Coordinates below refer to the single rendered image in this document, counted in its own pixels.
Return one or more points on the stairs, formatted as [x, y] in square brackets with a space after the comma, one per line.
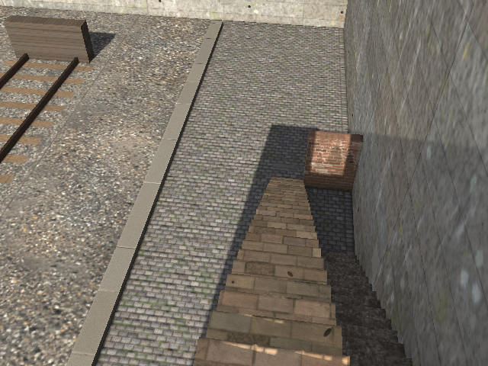
[276, 308]

